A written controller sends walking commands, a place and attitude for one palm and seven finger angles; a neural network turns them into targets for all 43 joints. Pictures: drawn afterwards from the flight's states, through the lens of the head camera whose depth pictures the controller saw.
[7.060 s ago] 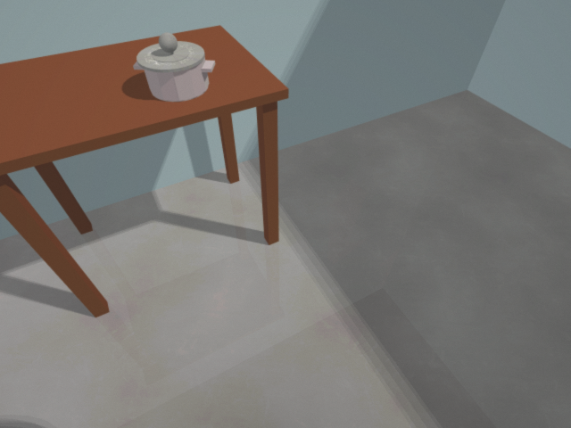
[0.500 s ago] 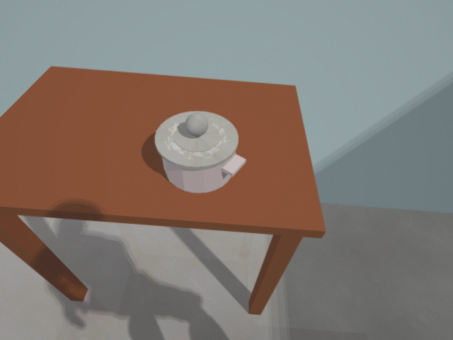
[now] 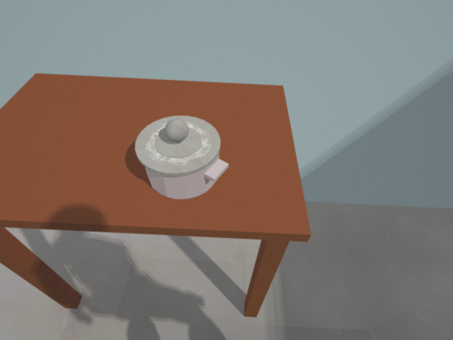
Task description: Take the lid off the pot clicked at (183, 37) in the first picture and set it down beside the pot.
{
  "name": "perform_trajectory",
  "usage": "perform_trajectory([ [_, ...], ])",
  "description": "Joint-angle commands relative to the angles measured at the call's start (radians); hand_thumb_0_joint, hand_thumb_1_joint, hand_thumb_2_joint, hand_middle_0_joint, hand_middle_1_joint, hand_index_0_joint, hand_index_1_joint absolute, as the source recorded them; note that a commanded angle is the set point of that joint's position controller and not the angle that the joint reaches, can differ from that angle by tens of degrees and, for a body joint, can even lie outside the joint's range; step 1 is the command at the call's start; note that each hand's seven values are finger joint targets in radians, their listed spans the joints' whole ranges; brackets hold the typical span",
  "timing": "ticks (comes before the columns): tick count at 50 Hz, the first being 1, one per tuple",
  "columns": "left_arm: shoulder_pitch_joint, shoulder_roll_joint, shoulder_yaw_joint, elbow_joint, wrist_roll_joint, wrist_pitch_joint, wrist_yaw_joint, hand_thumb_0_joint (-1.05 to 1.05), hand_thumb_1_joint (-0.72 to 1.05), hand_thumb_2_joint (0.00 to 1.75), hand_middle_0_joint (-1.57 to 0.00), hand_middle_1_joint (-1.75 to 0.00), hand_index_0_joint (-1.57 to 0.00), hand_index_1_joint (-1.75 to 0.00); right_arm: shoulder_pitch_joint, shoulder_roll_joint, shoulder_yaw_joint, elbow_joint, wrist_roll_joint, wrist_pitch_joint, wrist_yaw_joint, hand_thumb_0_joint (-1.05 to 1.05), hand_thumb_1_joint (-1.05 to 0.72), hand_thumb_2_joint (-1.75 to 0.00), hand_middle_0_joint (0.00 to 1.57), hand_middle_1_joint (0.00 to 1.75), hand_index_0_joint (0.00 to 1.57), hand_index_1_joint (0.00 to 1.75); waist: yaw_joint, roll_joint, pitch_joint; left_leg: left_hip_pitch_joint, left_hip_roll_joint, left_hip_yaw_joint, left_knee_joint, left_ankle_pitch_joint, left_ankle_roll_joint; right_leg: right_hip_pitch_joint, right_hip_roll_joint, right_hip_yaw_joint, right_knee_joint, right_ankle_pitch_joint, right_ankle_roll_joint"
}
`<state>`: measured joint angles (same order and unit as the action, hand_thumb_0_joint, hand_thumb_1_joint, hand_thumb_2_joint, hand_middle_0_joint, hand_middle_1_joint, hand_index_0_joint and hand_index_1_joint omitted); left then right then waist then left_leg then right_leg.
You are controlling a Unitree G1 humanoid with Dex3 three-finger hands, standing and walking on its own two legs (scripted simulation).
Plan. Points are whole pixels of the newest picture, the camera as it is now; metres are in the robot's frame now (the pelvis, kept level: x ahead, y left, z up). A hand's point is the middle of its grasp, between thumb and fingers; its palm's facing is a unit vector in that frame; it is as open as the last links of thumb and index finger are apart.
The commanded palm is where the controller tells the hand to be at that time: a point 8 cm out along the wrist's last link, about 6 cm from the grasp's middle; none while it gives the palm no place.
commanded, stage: come to a stop and stand still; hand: left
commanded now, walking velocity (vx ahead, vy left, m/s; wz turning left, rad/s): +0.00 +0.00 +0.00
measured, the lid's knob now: (176, 130) +0.48 +0.14 +0.11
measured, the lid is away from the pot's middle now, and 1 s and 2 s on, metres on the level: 0.00 0.00 0.00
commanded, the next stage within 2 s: look again from close up in 0.02 s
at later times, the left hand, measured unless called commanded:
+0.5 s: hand out of the picture +0.02 +0.18 -0.18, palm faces +0.02 -0.98 -0.19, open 7.4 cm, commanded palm none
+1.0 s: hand out of the picture +0.11 +0.19 -0.11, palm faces +0.17 -0.94 -0.28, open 7.1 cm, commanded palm +0.09 +0.23 -0.05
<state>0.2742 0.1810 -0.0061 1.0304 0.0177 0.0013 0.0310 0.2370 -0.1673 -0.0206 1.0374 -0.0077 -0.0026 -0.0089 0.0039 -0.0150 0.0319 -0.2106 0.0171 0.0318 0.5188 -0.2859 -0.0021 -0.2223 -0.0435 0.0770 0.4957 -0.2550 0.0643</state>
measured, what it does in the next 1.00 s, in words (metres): stands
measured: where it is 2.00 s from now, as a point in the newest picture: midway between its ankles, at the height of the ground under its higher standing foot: outside the picture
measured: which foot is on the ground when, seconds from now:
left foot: down 0.00-1.00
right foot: down 0.00-1.00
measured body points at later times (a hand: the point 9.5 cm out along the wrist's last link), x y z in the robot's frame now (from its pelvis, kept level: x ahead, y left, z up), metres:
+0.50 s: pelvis +0.01 +0.00 +0.00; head +0.02 +0.01 +0.45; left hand +0.02 +0.23 -0.16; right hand +0.03 -0.23 -0.15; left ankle +0.00 +0.12 -0.74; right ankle +0.01 -0.16 -0.74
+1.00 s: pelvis +0.01 +0.00 +0.00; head +0.01 +0.00 +0.45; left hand +0.09 +0.24 -0.09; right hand +0.08 -0.23 -0.14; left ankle +0.00 +0.12 -0.74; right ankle +0.01 -0.16 -0.74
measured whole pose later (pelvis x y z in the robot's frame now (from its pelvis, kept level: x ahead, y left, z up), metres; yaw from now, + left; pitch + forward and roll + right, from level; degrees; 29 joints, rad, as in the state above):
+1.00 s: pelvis +0.01 +0.00 +0.00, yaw +3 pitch -2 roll +0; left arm 0.44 0.18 -0.02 0.42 -0.01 0.07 0.13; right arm 0.33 -0.19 0.00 0.94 0.04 -0.19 -0.03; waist 0.02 0.00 0.02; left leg -0.19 0.00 -0.01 0.51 -0.29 -0.01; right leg -0.18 -0.06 0.03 0.49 -0.28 0.05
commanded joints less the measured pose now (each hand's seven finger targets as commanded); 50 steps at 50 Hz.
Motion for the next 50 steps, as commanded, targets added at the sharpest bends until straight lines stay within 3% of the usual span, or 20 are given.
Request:
perform_trajectory([
  [1,0.043,0.123,0.028,-0.038,-0.002,-0.019,0.005,0.0,0.9,0.9,-0.2,-0.3,-0.2,-0.3,0.032,-0.096,-0.02,-0.048,0.001,-0.023,-0.009,0.0,-0.9,-0.9,0.2,0.3,0.2,0.3,0.0,0.007,0.01,0.008,0.063,-0.065,-0.098,0.13,0.015,-0.036,-0.05,0.035,-0.093,0.123,-0.076],
  [7,0.043,0.124,0.028,-0.036,-0.003,-0.017,0.003,0.0,0.9,0.9,-0.2,-0.3,-0.2,-0.3,0.043,-0.092,-0.019,-0.04,0.003,-0.024,-0.01,0.0,-0.9,-0.9,0.2,0.3,0.2,0.3,0.003,-0.001,0.01,0.008,0.07,-0.07,-0.11,0.122,0.019,-0.021,-0.043,0.022,-0.098,0.109,-0.074],
  [13,0.048,0.115,0.028,-0.03,-0.003,-0.016,0.003,0.0,0.9,0.9,-0.2,-0.3,-0.2,-0.3,0.047,-0.096,-0.017,-0.033,0.002,-0.025,-0.012,0.0,-0.9,-0.9,0.2,0.3,0.2,0.3,0.004,0.032,0.007,0.01,0.072,-0.071,-0.112,0.128,0.019,-0.017,-0.041,0.017,-0.092,0.117,-0.073],
  [21,0.058,0.106,0.026,-0.017,-0.003,-0.018,0.005,0.0,0.9,0.9,-0.2,-0.3,-0.2,-0.3,0.059,-0.086,-0.017,-0.022,0.003,-0.026,-0.014,0.0,-0.9,-0.9,0.2,0.3,0.2,0.3,0.003,0.009,0.002,0.026,0.073,-0.066,-0.105,0.159,0.02,-0.012,-0.045,0.015,-0.091,0.151,-0.073],
  [43,0.063,0.092,0.027,-0.012,-0.003,-0.013,0.005,0.0,0.9,0.9,-0.2,-0.3,-0.2,-0.3,0.069,-0.083,-0.014,-0.014,0.003,-0.026,-0.017,0.0,-0.9,-0.9,0.2,0.3,0.2,0.3,0.004,0.027,0.028,0.009,0.075,-0.07,-0.118,0.143,0.024,-0.006,-0.038,0.001,-0.092,0.136,-0.07],
  [44,0.086,0.123,0.029,0.034,0.01,-0.029,0.045,0.0,0.9,0.9,-0.2,-0.3,-0.2,-0.3,0.017,-0.145,-0.015,-0.06,0.01,-0.029,-0.014,0.0,-0.9,-0.9,0.2,0.3,0.2,0.3,0.003,0.054,0.01,-0.041,0.09,-0.032,0.04,0.28,-0.007,0.022,-0.08,0.0,-0.056,0.352,-0.066],
  [45,-0.499,0.271,0.054,-1.247,-0.099,-0.172,0.059,0.0,0.9,0.9,-0.24,-0.35,-0.24,-0.35,-0.006,-0.208,-0.006,-0.375,0.069,-0.211,-0.011,0.0,-0.9,-0.9,0.2,0.3,0.2,0.3,0.033,0.208,-0.463,0.208,-0.016,-0.077,-0.116,0.381,-0.011,0.162,-0.013,-0.09,0.018,0.374,-0.096],
  [46,-0.067,0.238,0.076,-1.081,-0.031,-0.084,0.108,0.0,0.9,0.9,-0.29,-0.4,-0.29,-0.4,-0.078,-0.161,0.006,-0.331,0.063,-0.286,-0.062,0.0,-0.9,-0.9,0.2,0.3,0.2,0.3,0.052,0.339,-0.449,0.262,0.032,-0.059,-0.094,0.507,-0.014,0.1,0.009,-0.105,0.043,0.264,-0.109],
  [47,0.168,0.083,0.002,-0.959,-0.05,0.042,0.14,0.0,0.9,0.9,-0.33,-0.44,-0.33,-0.44,-0.112,-0.139,-0.006,-0.323,0.086,-0.307,-0.049,0.0,-0.9,-0.9,0.2,0.3,0.2,0.3,0.043,0.281,-0.313,0.173,0.022,-0.062,-0.091,0.466,-0.037,0.063,0.008,-0.157,0.008,0.19,-0.09],
  [48,0.22,0.018,-0.016,-0.842,-0.023,0.077,0.14,0.0,0.9,0.9,-0.38,-0.49,-0.38,-0.49,-0.108,-0.159,-0.005,-0.284,0.059,-0.315,-0.037,0.0,-0.9,-0.9,0.2,0.3,0.2,0.3,0.026,0.135,-0.176,0.103,0.004,-0.05,-0.098,0.361,-0.015,0.066,0.018,-0.167,-0.045,0.198,-0.082],
  [49,0.284,-0.006,-0.011,-0.729,-0.002,0.082,0.135,0.0,0.9,0.9,-0.42,-0.54,-0.42,-0.54,-0.105,-0.149,-0.024,-0.312,0.044,-0.309,-0.023,0.0,-0.9,-0.9,0.2,0.3,0.2,0.3,0.012,-0.011,-0.032,0.013,0.005,-0.062,-0.104,0.289,-0.005,0.018,0.023,-0.187,-0.054,0.163,-0.075],
  [50,0.338,-0.004,0.022,-0.628,0.012,0.076,0.123,0.0,0.9,0.9,-0.46,-0.59,-0.46,-0.59,-0.109,-0.161,-0.044,-0.332,0.035,-0.289,-0.014,0.0,-0.9,-0.9,0.2,0.3,0.2,0.3,0.015,-0.115,0.035,-0.052,0.008,-0.06,-0.107,0.237,-0.002,-0.024,0.033,-0.2,-0.052,0.122,-0.071],
])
